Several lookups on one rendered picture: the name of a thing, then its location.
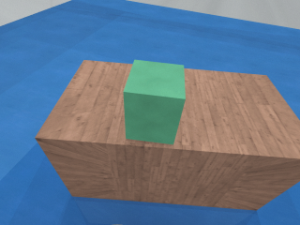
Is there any carton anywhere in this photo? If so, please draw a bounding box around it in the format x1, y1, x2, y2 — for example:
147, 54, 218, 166
123, 59, 186, 145

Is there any pedestal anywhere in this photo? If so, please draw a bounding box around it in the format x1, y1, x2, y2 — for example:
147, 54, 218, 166
35, 60, 300, 211

